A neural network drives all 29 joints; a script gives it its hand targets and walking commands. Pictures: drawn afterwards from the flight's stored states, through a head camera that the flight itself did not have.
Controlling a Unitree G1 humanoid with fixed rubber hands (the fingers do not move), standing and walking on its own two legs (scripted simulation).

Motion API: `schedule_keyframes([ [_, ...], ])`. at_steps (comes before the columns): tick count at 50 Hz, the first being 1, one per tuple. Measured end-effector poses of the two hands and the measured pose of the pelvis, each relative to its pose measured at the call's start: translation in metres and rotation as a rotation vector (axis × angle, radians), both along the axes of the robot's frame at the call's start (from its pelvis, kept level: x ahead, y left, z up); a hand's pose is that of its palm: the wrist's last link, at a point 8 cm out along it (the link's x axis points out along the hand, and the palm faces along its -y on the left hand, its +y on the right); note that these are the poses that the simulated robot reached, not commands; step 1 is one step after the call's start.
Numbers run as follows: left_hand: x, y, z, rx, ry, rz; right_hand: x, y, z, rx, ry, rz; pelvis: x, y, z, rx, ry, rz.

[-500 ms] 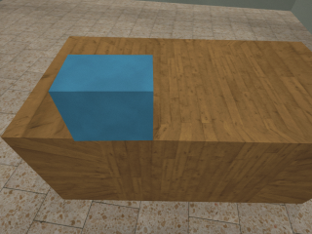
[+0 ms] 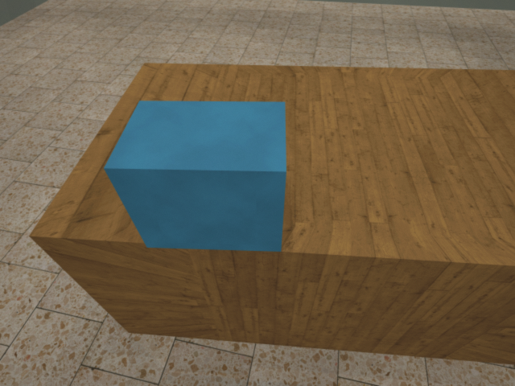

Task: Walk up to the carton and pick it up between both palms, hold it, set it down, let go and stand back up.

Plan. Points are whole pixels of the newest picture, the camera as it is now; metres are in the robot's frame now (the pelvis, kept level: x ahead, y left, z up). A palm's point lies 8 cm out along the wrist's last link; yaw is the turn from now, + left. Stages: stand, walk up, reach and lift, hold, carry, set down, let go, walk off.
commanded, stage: walk up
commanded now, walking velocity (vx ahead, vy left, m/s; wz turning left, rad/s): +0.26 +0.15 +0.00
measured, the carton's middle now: (212, 178) +0.49 +0.14 +0.02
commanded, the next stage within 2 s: none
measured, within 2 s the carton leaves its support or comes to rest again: neither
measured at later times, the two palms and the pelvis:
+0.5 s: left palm (92, 374) +0.16 +0.32 -0.16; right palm (336, 367) +0.21 -0.12 -0.17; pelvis +0.11 +0.09 -0.02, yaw -1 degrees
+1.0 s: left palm (90, 371) +0.17 +0.32 -0.15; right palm out of the picture +0.13 -0.08 -0.14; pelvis +0.17 +0.12 +0.00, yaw -2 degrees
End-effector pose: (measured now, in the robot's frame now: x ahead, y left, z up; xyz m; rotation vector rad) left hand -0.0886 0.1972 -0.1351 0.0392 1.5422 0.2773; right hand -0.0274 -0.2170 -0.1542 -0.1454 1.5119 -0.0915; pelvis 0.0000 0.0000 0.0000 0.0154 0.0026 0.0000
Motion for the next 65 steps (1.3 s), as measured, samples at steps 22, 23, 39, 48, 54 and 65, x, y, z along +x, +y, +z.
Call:
schedule_keyframes([
  [22, 0.211, 0.107, -0.037, -0.009, -0.139, -0.134, 0.232, 0.101, -0.013, -0.007, -0.296, 0.009, 0.111, 0.087, -0.024, 0.04, -0.032, -0.007],
  [23, 0.227, 0.113, -0.031, 0.015, -0.177, -0.153, 0.234, 0.101, -0.015, 0.001, -0.302, 0.003, 0.112, 0.088, -0.023, 0.044, -0.034, -0.015],
  [39, 0.279, 0.118, -0.01, 0.027, -0.245, -0.204, 0.185, 0.092, 0.001, -0.038, -0.123, -0.091, 0.153, 0.101, -0.004, -0.037, -0.043, -0.012],
  [48, 0.257, 0.125, -0.02, -0.06, -0.116, -0.158, 0.155, 0.127, 0.017, -0.044, -0.017, -0.096, 0.168, 0.116, 0.003, -0.016, -0.045, -0.026],
  [54, 0.255, 0.132, -0.012, -0.049, -0.084, -0.169, 0.159, 0.155, 0.011, 0.016, -0.025, -0.106, 0.172, 0.125, 0.005, -0.016, -0.036, -0.02],
  [65, 0.262, 0.139, -0.011, -0.03, -0.099, -0.176, 0.173, 0.152, 0.007, -0.001, -0.066, -0.109, 0.18, 0.133, 0.004, -0.016, -0.044, -0.023],
])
